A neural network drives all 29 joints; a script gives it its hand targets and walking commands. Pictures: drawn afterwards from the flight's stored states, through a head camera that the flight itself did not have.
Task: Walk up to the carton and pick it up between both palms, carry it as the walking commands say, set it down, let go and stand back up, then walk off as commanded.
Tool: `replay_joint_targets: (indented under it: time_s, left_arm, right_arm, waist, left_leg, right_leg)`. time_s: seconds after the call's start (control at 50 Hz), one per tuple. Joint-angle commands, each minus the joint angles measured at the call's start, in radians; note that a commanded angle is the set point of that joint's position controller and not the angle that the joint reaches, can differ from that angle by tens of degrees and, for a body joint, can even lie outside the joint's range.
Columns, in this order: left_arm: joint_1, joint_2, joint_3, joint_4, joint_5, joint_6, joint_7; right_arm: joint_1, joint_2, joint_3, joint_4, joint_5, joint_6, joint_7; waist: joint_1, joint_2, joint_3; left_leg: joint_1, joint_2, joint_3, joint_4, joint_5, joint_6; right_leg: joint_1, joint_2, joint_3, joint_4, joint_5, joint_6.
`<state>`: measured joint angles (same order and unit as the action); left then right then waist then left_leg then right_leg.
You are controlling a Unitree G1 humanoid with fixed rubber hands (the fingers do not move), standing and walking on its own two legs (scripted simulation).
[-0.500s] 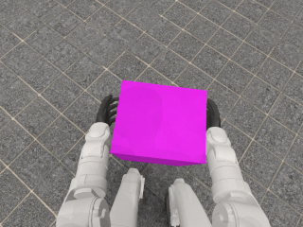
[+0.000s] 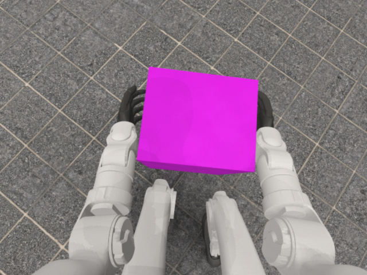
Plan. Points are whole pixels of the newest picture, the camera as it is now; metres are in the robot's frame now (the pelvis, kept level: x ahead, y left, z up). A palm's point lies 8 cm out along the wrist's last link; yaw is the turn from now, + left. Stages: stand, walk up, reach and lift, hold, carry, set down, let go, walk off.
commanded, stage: set down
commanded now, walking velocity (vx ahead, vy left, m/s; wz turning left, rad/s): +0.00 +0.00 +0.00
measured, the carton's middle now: (191, 133) +0.41 +0.03 -0.15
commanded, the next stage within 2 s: none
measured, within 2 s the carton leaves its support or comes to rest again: neither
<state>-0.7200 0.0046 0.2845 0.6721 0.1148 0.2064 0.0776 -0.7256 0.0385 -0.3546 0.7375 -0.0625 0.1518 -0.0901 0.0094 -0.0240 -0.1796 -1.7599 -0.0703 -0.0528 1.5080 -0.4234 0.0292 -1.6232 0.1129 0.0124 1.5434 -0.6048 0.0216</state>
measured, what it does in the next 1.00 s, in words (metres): lowers itself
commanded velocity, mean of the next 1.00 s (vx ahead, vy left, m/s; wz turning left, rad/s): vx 0.00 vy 0.00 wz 0.00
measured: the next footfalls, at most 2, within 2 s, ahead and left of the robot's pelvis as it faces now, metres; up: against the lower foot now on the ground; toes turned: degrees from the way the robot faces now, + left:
none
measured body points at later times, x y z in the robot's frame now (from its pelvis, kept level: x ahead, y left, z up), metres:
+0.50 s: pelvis -0.02 -0.01 -0.08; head +0.25 +0.03 +0.28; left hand +0.44 +0.18 -0.19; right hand +0.46 -0.13 -0.18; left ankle +0.10 +0.09 -0.54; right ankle +0.04 -0.13 -0.54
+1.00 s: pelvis -0.06 -0.01 -0.13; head +0.31 +0.03 +0.11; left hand +0.47 +0.18 -0.31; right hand +0.48 -0.12 -0.30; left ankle +0.10 +0.09 -0.54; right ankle +0.04 -0.13 -0.54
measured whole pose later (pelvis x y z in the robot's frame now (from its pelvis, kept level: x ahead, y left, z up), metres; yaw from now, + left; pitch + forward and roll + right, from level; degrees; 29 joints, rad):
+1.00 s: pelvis -0.06 -0.01 -0.13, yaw -1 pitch +28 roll -4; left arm -1.28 0.24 0.25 0.66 -0.05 0.25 0.10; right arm -1.26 -0.12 -0.30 0.65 0.07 0.22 -0.19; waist 0.05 -0.04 0.55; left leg -2.00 -0.05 -0.03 1.95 -0.43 0.01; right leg -1.87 0.15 -0.02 2.03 -0.66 0.03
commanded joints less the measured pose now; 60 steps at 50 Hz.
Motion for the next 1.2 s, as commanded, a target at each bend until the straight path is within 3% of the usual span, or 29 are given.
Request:
replay_joint_targets:
  time_s: [0.0,0.52,0.7,0.82,0.9,0.96,0.98,1.0,1.06,1.12,1.18]
  left_arm:
    - [-0.655,-0.953,-0.525,-0.105,-0.064,-0.031,-0.124]
    - [-0.895,-0.84,-0.457,-0.063,-0.1,-0.002,-0.162]
    - [-0.97,-0.799,-0.46,-0.059,-0.123,0.001,-0.17]
    - [-1.066,-0.765,-0.494,-0.088,-0.162,0.006,-0.169]
    - [-1.183,-0.704,-0.553,-0.172,-0.227,0.016,-0.155]
    - [-1.267,-0.622,-0.591,-0.2,-0.295,0.035,-0.143]
    - [-1.254,-0.632,-0.608,-0.243,-0.295,0.033,-0.138]
    - [-1.264,-0.622,-0.608,-0.277,-0.304,0.032,-0.13]
    - [-1.364,-0.621,-0.607,-0.265,-0.337,0.04,-0.122]
    - [-1.38,-0.636,-0.579,-0.17,-0.333,0.046,-0.129]
    - [-1.395,-0.649,-0.529,-0.046,-0.315,0.044,-0.153]
  right_arm:
    - [-0.656,0.875,0.496,-0.096,0.042,-0.024,0.179]
    - [-0.907,0.884,0.486,-0.091,0.071,0.023,0.131]
    - [-0.989,0.858,0.492,-0.092,0.091,0.027,0.122]
    - [-1.083,0.815,0.527,-0.126,0.131,0.03,0.118]
    - [-1.201,0.766,0.605,-0.236,0.195,0.035,0.1]
    - [-1.253,0.708,0.656,-0.296,0.235,0.057,0.082]
    - [-1.229,0.715,0.684,-0.329,0.243,0.065,0.078]
    - [-1.26,0.692,0.694,-0.359,0.256,0.062,0.072]
    - [-1.36,0.69,0.672,-0.349,0.268,0.059,0.077]
    - [-1.416,0.67,0.63,-0.293,0.245,0.056,0.082]
    - [-1.416,0.67,0.552,-0.153,0.211,0.061,0.101]
  waist:
    - [0.0,0.107,-0.928]
    - [0.052,0.043,-1.035]
    - [0.06,0.045,-1.058]
    - [0.056,0.052,-1.193]
    - [0.06,0.052,-1.46]
    - [0.042,0.053,-1.674]
    - [0.023,0.062,-1.688]
    - [0.031,0.074,-1.655]
    - [0.044,0.093,-1.527]
    - [0.021,0.076,-1.408]
    - [-0.002,0.07,-1.209]
  left_leg:
    - [0.968,-0.068,-0.03,-0.091,0.308,-0.065]
    - [0.637,-0.067,0.055,0.169,0.322,-0.053]
    - [0.577,-0.059,0.062,0.239,0.318,-0.052]
    - [0.623,-0.048,0.064,0.291,0.305,-0.054]
    - [0.769,-0.042,0.066,0.342,0.342,-0.052]
    - [0.934,-0.038,0.066,0.369,0.375,-0.051]
    - [0.984,-0.045,0.071,0.412,0.51,-0.051]
    - [1.004,-0.045,0.06,0.423,0.551,-0.046]
    - [0.947,-0.04,0.048,0.422,0.43,-0.044]
    - [0.854,-0.037,0.036,0.418,0.313,-0.034]
    - [0.729,-0.028,0.029,0.416,0.179,-0.029]
  right_leg:
    - [0.06,0.094,-0.021,-0.128,0.222,-0.018]
    - [-0.026,0.106,-0.031,0.086,0.228,0.003]
    - [-0.077,0.105,-0.034,0.159,0.222,0.005]
    - [-0.053,0.101,-0.04,0.218,0.209,0.004]
    - [0.069,0.091,-0.047,0.273,0.234,0.008]
    - [0.216,0.08,-0.057,0.307,0.255,0.004]
    - [0.2,0.087,-0.068,0.326,0.37,0.012]
    - [0.151,0.087,-0.065,0.333,0.378,0.01]
    - [0.058,0.077,-0.059,0.353,0.268,-0.003]
    - [0.002,0.068,-0.065,0.354,0.18,-0.009]
    - [-0.099,0.061,-0.066,0.356,0.076,-0.018]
